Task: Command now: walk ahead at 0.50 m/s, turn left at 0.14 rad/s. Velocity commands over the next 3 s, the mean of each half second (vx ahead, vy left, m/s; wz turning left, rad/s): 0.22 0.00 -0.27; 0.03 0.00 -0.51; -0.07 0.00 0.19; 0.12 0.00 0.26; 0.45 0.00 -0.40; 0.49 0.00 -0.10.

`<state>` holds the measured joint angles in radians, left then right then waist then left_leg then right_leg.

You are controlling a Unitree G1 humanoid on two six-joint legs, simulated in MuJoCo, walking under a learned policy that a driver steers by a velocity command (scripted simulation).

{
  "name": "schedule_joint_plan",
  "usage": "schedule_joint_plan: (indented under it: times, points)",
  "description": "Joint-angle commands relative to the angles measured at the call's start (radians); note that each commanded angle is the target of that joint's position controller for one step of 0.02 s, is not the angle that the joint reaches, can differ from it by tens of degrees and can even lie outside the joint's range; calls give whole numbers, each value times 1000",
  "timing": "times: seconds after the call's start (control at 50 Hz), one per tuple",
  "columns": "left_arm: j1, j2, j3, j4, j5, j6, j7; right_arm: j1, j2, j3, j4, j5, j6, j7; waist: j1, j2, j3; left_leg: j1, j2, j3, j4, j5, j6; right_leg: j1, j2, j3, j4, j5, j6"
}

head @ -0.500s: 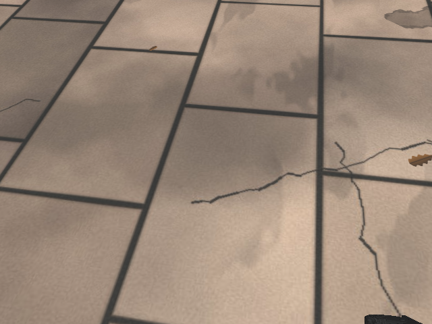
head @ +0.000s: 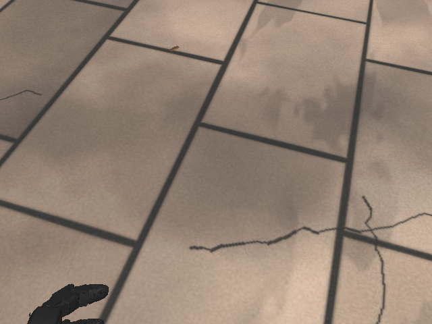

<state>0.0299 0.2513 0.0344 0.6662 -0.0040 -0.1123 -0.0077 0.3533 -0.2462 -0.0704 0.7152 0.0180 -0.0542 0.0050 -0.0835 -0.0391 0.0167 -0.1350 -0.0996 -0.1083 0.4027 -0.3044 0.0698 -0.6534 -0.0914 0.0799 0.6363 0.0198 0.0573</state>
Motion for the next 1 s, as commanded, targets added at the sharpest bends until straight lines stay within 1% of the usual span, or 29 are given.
schedule_joint_plan:
  times: [0.02, 0.06, 0.08, 0.1, 0.12, 0.14, 0.16, 0.18, 0.2, 0.24, 0.28, 0.32, 0.42, 0.48, 0.54, 0.58, 0.6, 0.62, 0.64, 0.66, 0.68, 0.7, 0.72, 0.76, 0.82, 0.92, 0.96, 0.98, 1.0]
  points:
    - [-99, 96, 26, -81, -14, -15, -13, 48, -156, -43, -35, 5, -13, -2, -18, 161, -18, -19, 255, -150, -78, 194, 144, 115, 44, -64, -85, 25, -39]
    - [-51, 119, 42, -74, -4, -20, -21, 25, -156, -44, -33, -4, -3, -8, 21, 183, -20, 62, 270, -141, 6, 396, 101, 147, 65, -78, -137, -27, -87]
    - [29, 136, 55, -48, 7, -23, -22, 3, -147, -41, -40, -8, -1, -12, 66, 178, -60, 78, 235, -101, 109, 581, 70, 242, 97, -102, -168, -1, -116]
    - [137, 174, 68, -24, 21, -29, -24, -11, -124, -33, -56, -18, -2, -17, 116, 149, -145, 36, 179, -45, 278, 630, 25, 411, 61, -72, -145, 191, -153]
    - [258, 243, 76, -15, 46, -30, -27, 54, -72, -15, -84, -38, -9, -25, 120, -33, -315, -203, 92, 9, 607, 333, -49, 751, -138, 186, -67, 537, -270]
    - [307, 262, 83, 25, 31, -15, -39, 194, -60, -3, -51, -26, -16, -21, 93, -300, -438, -444, -7, 22, 901, -316, -119, 960, -307, 564, -188, 551, -436]
    - [290, 206, 72, 7, -5, 3, -38, 153, -140, -14, -47, -18, -11, -18, 118, -165, -420, -520, 52, -38, 999, -305, -123, 939, -274, 599, -225, 299, -403]
    - [213, 163, 58, -15, -12, 19, -31, 18, -159, -18, -77, -11, -5, -17, 134, -64, -280, -573, 88, -12, 992, -234, -124, 809, -228, 457, -231, 227, -358]
    - [166, 145, 49, -27, -5, 31, -24, -77, -154, -16, -102, -23, 0, -25, 129, 26, -188, -574, 114, 11, 945, -181, -122, 666, -185, 366, -248, 253, -332]
    - [139, 158, 52, -24, 10, 40, -13, -106, -134, -18, -130, -35, 16, -41, 80, -1, -132, -490, 142, 14, 837, -132, -117, 492, -124, 290, -279, 333, -313]
    - [124, 160, 56, -22, 16, 46, -8, -65, -100, -10, -116, -34, 27, -52, 51, -55, -147, -437, 127, 34, 740, -122, -125, 430, -81, 226, -286, 418, -305]
    - [136, 186, 67, -16, 9, 57, 4, -73, -95, -7, -115, -35, 32, -61, 50, -62, -180, -433, 111, 36, 655, -90, -141, 428, -79, 221, -279, 445, -314]
    - [134, 204, 79, -25, -15, 102, 34, -174, -95, -5, -130, -31, 52, -65, 76, -71, -178, -410, 87, 3, 482, 41, -155, 378, -41, 285, -296, -8, -268]
    - [141, 202, 82, -33, -11, 120, 42, -234, -95, -5, -147, -24, 44, -57, 101, -101, -137, -389, 72, -10, 371, 36, -149, 373, -32, 347, -297, -167, -262]
    - [152, 201, 84, -41, -9, 133, 41, -246, -101, -10, -151, -18, 20, -45, 112, -123, -136, -328, 52, -10, 248, -1, -133, 419, -34, 406, -250, -73, -261]
    - [127, 193, 83, -55, -20, 142, 41, -195, -104, -17, -133, -12, 6, -35, 73, -122, -135, -211, 52, 8, 51, 90, -108, 417, -4, 419, -199, -8, -237]
    - [130, 172, 77, -62, -23, 145, 42, -167, -128, -28, -123, -15, 1, -34, 66, -102, -141, -101, 108, -9, -35, 188, -86, 365, 34, 399, -156, -76, -201]
    - [173, 119, 62, -68, -13, 146, 39, -161, -190, -41, -135, -34, 6, -41, 94, 60, -181, 37, 308, -160, -41, 318, -5, 252, 109, 297, 12, -378, -146]
    - [176, 129, 65, -100, -19, 136, 35, -165, -240, -55, -127, -69, 21, -40, 124, 349, -130, 57, 479, -380, -69, 561, 166, 42, 252, 85, 196, -645, -80]
    - [186, 214, 90, -83, 0, 124, 30, -168, -188, -47, -140, -65, 21, -40, 102, 289, -142, 42, 535, -409, -61, 615, 230, 3, 181, 68, 438, -665, -29]
    - [198, 242, 105, -60, -9, 128, 26, -198, -142, -34, -152, -54, 23, -46, 108, 207, -137, 24, 479, -304, -38, 604, 197, 7, 163, 65, 536, -604, -7]
    - [212, 226, 106, -39, -13, 142, 29, -234, -123, -28, -159, -42, 26, -47, 121, 150, -115, 8, 409, -207, -21, 571, 149, 6, 150, 50, 582, -552, 15]
    - [208, 207, 100, -40, -12, 154, 31, -249, -120, -26, -158, -29, 29, -49, 116, 145, -99, 4, 383, -157, -16, 567, 129, -15, 142, 40, 618, -504, 30]
    - [177, 145, 80, -60, -20, 164, 24, -237, -135, -28, -148, -34, 39, -53, 101, 167, -78, -13, 335, -62, -34, 563, 120, -6, 128, -15, 563, -441, 45]
    - [107, 113, 64, -102, -19, 161, 15, -204, -163, -41, -132, -38, 55, -59, 63, 222, -104, 37, 352, -18, -37, 541, 138, 34, 95, -56, 400, -424, 52]
    - [106, 120, 61, -122, -11, 160, -4, -193, -208, -56, -110, -14, 60, -46, 50, 254, -127, -4, 388, 8, -18, 488, 143, 237, 94, -116, 123, -419, 6]
    - [167, 114, 65, -100, -8, 159, -9, -215, -205, -52, -102, 6, 60, -41, 91, 240, -122, -35, 374, 25, 38, 434, 110, 354, 118, -142, -94, -281, -40]
    - [197, 118, 69, -87, -3, 157, -7, -194, -180, -43, -87, 13, 58, -39, 104, 212, -118, -88, 348, 51, 84, 374, 65, 455, 134, -140, -220, -186, -68]
    - [216, 156, 77, -92, 2, 154, 0, -141, -133, -28, -69, -6, 52, -33, 93, 91, -144, -204, 292, 116, 199, 202, -22, 613, 48, -10, -263, -3, -99]
